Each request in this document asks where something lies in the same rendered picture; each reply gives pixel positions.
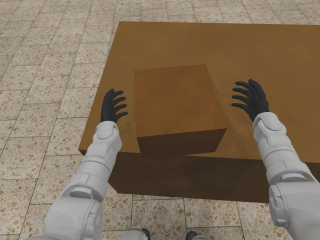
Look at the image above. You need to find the left robot shin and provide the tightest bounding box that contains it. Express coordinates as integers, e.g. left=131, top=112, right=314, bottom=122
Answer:
left=131, top=227, right=144, bottom=234

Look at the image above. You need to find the left robot thigh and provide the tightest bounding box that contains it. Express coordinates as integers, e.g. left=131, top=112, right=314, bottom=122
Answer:
left=118, top=230, right=148, bottom=240

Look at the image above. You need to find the right robot forearm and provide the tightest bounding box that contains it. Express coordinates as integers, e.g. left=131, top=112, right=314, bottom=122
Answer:
left=252, top=112, right=320, bottom=186

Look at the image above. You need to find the carton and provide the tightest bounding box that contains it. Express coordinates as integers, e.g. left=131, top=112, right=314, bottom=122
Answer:
left=134, top=64, right=227, bottom=160

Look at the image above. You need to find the robot right upper arm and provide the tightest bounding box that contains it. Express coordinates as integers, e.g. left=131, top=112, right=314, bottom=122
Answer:
left=268, top=181, right=320, bottom=240

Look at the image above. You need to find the right robot hand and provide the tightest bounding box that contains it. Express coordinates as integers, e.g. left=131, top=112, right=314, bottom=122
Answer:
left=231, top=79, right=270, bottom=122

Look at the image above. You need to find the robot left upper arm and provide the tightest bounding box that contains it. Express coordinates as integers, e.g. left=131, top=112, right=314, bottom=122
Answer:
left=24, top=196, right=104, bottom=240

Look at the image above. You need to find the left robot forearm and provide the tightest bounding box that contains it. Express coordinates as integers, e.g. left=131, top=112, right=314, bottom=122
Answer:
left=42, top=121, right=122, bottom=235

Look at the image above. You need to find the pedestal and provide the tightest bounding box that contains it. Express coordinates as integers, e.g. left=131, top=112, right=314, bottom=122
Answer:
left=78, top=21, right=320, bottom=204

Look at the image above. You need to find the left robot hand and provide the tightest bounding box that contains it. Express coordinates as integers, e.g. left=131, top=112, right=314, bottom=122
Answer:
left=100, top=88, right=128, bottom=123

